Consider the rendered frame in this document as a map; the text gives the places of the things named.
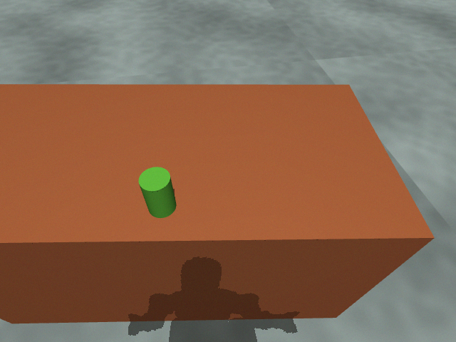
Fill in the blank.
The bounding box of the can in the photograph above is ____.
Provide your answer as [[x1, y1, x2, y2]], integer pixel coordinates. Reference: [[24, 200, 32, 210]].
[[138, 167, 176, 218]]

